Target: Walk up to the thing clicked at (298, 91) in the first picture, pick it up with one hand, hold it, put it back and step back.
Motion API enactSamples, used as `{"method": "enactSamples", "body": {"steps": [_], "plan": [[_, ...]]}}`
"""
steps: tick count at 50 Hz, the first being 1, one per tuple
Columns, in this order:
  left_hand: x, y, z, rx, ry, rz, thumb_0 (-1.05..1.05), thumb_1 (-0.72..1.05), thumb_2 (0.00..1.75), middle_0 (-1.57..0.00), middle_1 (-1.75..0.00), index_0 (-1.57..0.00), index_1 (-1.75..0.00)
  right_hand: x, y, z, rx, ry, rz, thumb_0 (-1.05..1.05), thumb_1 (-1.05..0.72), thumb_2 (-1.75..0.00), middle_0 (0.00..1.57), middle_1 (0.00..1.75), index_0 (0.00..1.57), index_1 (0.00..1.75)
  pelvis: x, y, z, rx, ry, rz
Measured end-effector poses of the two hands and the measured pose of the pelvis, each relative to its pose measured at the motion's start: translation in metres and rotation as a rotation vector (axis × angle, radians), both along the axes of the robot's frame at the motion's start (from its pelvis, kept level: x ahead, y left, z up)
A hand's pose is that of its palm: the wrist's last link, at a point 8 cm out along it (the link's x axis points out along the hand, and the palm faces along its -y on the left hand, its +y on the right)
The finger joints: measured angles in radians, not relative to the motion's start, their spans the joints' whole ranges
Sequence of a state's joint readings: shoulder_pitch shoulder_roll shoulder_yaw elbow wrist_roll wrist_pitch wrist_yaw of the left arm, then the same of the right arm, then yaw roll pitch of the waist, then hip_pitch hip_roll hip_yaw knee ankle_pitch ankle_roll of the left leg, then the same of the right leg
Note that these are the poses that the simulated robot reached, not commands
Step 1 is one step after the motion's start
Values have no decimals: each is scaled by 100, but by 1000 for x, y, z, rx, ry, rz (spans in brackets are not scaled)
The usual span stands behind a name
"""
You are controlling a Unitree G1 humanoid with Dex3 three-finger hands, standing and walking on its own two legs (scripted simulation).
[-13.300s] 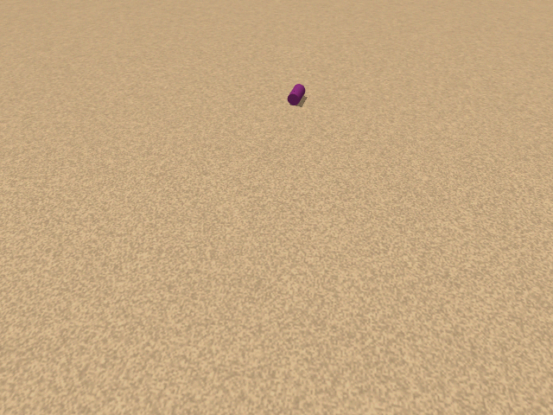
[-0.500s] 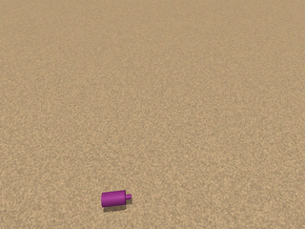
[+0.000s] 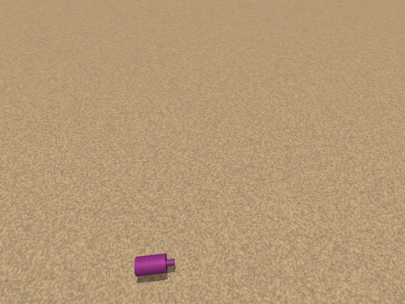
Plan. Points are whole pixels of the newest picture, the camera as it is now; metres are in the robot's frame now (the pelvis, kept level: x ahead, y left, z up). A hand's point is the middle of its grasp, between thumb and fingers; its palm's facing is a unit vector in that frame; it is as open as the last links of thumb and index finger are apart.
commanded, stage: stand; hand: left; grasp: from above
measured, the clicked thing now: (155, 264) +0.42 +0.23 -0.74
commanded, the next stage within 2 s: rise first in 0.74 s
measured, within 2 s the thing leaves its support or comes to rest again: neither
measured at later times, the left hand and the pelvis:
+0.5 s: hand out of the picture +0.06 +0.26 -0.16, palm faces -0.03 -0.94 -0.34, open 7.4 cm; pelvis +0.00 +0.00 +0.00, yaw +0 degrees
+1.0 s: hand out of the picture +0.13 +0.25 -0.16, palm faces +0.03 -0.94 -0.33, open 7.8 cm; pelvis -0.01 +0.00 -0.01, yaw +0 degrees
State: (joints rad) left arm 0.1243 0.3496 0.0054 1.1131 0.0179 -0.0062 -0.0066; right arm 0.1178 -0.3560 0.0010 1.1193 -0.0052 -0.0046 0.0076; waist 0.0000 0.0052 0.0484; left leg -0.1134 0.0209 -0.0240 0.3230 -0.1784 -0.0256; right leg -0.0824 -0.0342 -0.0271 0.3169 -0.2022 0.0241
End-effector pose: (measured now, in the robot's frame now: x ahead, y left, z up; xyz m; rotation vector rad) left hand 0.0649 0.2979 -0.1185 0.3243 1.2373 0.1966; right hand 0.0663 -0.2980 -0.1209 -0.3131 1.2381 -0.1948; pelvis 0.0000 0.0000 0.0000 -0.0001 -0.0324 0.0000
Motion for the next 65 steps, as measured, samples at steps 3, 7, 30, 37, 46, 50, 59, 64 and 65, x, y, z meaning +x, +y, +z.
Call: {"method": "enactSamples", "body": {"steps": [3,7,30,37,46,50,59,64,65], "plan": [[-1,0,0,0,2,1,1,91,90,-20,-30,-20,-30,-2,0,0,0,5,-1,0,-91,-89,20,30,21,30,0,0,0,0,1,0],[-3,1,-1,-1,9,3,1,91,90,-20,-30,-20,-30,-3,0,0,-1,11,-2,0,-91,-89,20,30,21,30,0,0,0,0,1,0],[-4,3,-2,-2,16,5,1,91,90,-20,-30,-20,-30,0,3,0,-1,9,2,0,-91,-89,20,30,21,30,1,2,0,0,3,1],[-2,3,-2,-2,13,5,1,91,90,-20,-30,-20,-30,1,3,0,-2,11,3,0,-91,-89,20,30,21,30,3,3,0,0,4,2],[16,0,-1,-6,-70,31,1,88,90,-21,-35,-21,-34,10,9,1,1,-78,-7,0,-92,-90,20,30,20,30,-2,4,-4,1,35,2],[52,-2,-9,-19,-112,18,1,74,90,-21,-49,-20,-48,15,22,-4,22,-146,-11,0,-94,-90,20,30,20,30,-12,2,-12,-1,93,-3],[89,-2,-22,19,-108,-72,1,19,93,-12,-88,-13,-85,8,41,-16,75,-210,-60,0,-93,-90,20,30,21,30,-13,3,-31,-4,180,-28],[80,1,-38,49,-64,-81,1,-16,97,-9,-99,-10,-97,14,43,-26,75,-248,-46,1,-92,-90,20,30,21,30,-12,5,-46,-7,229,-31],[78,2,-41,55,-62,-80,1,-21,97,-9,-100,-9,-99,17,43,-29,71,-257,-41,1,-92,-90,20,30,21,30,-12,6,-50,-7,239,-31]]}}
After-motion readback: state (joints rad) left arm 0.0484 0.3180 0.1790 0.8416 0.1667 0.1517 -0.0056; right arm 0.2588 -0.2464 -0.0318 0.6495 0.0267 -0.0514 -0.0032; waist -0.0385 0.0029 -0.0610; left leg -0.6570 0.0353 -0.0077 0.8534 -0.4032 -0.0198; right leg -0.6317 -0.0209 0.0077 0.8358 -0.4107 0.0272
